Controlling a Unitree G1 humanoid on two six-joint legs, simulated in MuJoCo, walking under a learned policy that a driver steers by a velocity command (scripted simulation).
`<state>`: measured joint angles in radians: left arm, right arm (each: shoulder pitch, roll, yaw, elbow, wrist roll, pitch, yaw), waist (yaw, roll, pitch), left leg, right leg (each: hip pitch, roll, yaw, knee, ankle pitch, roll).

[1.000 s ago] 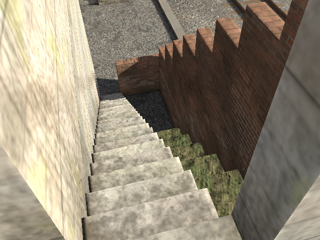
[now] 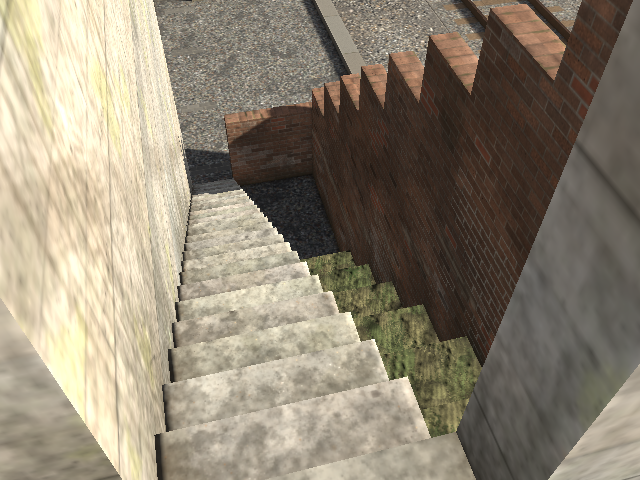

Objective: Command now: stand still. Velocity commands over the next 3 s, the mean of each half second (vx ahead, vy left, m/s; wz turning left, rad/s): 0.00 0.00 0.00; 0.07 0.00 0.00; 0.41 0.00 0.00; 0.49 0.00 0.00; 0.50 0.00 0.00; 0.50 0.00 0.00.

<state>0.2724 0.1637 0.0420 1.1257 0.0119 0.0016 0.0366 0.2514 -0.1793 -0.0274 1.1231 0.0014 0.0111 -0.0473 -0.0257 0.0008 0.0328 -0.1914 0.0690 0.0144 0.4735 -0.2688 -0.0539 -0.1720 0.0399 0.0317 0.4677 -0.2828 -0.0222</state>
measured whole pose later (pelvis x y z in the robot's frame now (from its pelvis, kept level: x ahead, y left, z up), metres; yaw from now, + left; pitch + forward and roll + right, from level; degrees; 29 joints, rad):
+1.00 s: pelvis +0.01 +0.01 +0.00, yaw +1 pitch +1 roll -1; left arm 0.39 0.17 0.06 1.13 -0.02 -0.05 0.04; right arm 0.36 -0.18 -0.04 1.13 0.03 -0.04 -0.04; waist 0.02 0.00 -0.02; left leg -0.43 0.04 0.02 0.98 -0.47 0.03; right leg -0.18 0.04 0.02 0.46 -0.31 -0.05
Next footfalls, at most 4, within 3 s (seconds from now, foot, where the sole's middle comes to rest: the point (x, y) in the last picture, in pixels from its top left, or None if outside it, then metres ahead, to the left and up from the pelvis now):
1.14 left None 0.12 0.16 -0.78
1.66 right None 0.45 -0.07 -0.78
2.26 left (246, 448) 0.66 0.19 -0.97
2.66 right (330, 389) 0.91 -0.02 -1.17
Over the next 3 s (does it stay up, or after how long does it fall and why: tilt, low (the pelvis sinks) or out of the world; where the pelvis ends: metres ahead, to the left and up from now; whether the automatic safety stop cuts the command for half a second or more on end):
stays up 0.93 0.10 -0.45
